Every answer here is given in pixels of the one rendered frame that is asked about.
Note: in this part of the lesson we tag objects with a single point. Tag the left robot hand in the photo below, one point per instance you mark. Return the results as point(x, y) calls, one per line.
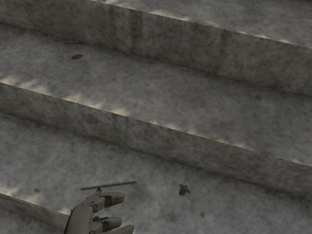
point(81, 219)

